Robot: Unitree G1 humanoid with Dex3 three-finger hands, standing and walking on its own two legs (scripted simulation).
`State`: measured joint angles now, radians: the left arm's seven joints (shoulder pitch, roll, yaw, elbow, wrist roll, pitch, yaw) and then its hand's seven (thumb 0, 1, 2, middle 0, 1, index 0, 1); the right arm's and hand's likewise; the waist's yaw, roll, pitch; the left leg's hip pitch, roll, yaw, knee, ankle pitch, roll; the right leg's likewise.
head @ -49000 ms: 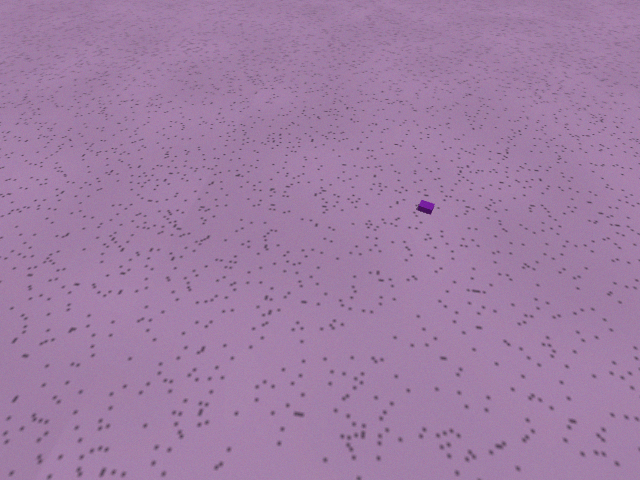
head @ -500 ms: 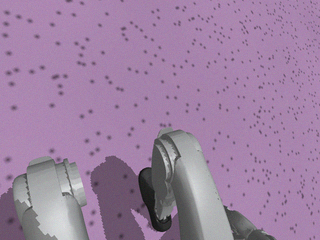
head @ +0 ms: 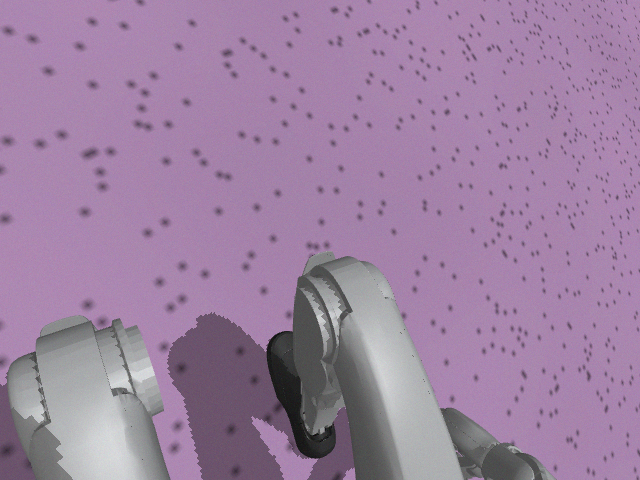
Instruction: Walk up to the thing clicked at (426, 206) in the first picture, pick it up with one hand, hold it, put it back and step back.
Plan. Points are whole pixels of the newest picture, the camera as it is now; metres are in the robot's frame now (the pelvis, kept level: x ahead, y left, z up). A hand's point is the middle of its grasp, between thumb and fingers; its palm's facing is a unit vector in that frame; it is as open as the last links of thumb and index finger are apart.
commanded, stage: open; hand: left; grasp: from above
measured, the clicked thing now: out of the picture +0.40 +0.39 -0.27
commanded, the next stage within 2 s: withdraw in 1.04 s
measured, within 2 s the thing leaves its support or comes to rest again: neither
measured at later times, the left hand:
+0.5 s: hand out of the picture +0.39 +0.36 -0.24, palm faces -0.43 -0.17 -0.89, open 9.5 cm
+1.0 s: hand out of the picture +0.40 +0.36 -0.24, palm faces -0.42 -0.17 -0.89, open 11.5 cm
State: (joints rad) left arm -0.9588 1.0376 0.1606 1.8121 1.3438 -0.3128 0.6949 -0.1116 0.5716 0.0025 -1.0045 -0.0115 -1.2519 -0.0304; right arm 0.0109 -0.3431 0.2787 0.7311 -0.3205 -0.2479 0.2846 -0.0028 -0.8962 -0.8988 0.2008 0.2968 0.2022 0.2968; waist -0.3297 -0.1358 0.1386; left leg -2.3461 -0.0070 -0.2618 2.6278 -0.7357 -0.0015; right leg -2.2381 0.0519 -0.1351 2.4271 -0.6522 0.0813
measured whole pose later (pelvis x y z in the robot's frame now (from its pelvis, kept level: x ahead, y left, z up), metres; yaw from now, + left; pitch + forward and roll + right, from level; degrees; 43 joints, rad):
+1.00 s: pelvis +0.00 +0.00 +0.00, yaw -1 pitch +24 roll -16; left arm -0.95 1.05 0.15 1.77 1.33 -0.30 0.68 0.00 -0.08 0.63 -0.49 -0.69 -0.44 -0.64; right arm 0.00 -0.36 0.28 0.72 -0.31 -0.27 0.29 0.00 -0.89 -0.90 0.20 0.30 0.20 0.30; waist -0.33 -0.15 0.16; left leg -2.34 -0.01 -0.27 2.62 -0.74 0.01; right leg -2.22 0.05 -0.15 2.41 -0.65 0.08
